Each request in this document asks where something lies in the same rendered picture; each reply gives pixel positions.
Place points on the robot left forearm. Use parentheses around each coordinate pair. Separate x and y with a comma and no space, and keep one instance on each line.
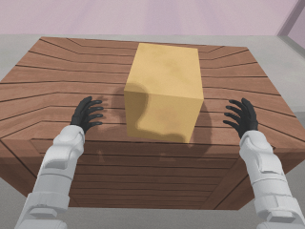
(50,194)

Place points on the robot right forearm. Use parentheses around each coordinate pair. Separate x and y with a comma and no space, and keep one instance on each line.
(273,199)

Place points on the pedestal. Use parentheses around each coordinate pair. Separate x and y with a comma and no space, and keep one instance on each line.
(39,95)

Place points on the right robot hand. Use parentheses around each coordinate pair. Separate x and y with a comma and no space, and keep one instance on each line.
(246,119)

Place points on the left robot upper arm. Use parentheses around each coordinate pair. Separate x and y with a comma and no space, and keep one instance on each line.
(43,224)

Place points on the carton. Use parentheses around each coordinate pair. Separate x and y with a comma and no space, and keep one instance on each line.
(163,94)

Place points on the left robot hand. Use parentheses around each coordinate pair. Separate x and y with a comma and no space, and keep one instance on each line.
(82,114)

